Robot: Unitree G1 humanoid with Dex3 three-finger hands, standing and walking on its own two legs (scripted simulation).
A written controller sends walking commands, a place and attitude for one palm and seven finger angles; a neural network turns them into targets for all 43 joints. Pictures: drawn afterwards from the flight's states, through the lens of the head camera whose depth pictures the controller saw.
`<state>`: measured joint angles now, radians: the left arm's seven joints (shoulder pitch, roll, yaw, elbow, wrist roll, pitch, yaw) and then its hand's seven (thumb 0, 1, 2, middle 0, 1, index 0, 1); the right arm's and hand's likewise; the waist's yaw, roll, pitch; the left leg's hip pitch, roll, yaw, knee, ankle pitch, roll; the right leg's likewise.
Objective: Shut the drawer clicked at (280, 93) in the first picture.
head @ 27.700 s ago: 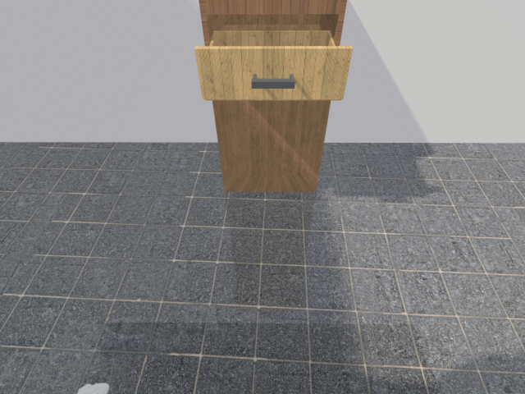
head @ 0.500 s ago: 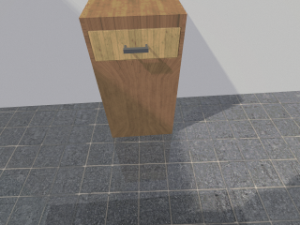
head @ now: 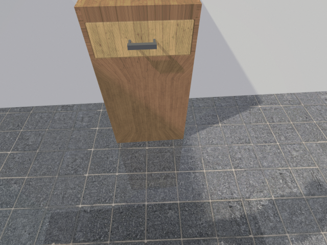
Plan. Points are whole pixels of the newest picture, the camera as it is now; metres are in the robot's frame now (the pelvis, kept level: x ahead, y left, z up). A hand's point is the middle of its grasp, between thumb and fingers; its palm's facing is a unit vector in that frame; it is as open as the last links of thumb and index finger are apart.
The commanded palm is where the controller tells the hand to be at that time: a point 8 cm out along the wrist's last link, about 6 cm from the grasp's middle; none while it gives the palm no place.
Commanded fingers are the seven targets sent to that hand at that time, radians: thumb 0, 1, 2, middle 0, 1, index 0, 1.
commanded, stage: look to check the result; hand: left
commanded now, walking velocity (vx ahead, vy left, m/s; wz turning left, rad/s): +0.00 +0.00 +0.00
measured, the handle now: (142, 43) +0.89 +0.14 +0.03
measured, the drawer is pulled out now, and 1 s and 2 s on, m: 0.00 0.00 0.00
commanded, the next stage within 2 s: stand and wait in 0.02 s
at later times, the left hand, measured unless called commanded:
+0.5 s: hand out of the picture +0.04 +0.24 -0.17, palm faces -0.02 -0.96 -0.29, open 7.4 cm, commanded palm none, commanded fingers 0.00 0.90 0.90 -0.20 -0.30 -0.20 -0.30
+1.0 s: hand out of the picture +0.03 +0.25 -0.16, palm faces -0.01 -0.95 -0.30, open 7.4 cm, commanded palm none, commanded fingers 0.00 0.90 0.90 -0.20 -0.30 -0.20 -0.30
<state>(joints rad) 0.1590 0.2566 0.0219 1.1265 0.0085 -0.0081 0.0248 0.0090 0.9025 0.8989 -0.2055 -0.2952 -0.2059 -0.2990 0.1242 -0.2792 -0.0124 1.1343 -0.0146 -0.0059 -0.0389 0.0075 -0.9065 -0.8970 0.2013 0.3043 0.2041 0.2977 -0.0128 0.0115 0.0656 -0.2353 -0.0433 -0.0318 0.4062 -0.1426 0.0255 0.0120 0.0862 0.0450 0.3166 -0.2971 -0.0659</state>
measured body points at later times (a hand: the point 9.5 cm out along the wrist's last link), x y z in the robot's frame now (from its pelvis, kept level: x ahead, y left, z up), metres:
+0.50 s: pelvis +0.00 +0.02 +0.00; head +0.02 +0.02 +0.45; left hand +0.04 +0.29 -0.14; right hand +0.05 -0.26 -0.15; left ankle +0.05 +0.10 -0.74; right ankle -0.08 -0.08 -0.74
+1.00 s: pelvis +0.00 +0.02 +0.00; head +0.02 +0.01 +0.45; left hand +0.03 +0.29 -0.14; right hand +0.07 -0.26 -0.14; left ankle +0.05 +0.10 -0.74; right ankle -0.08 -0.08 -0.74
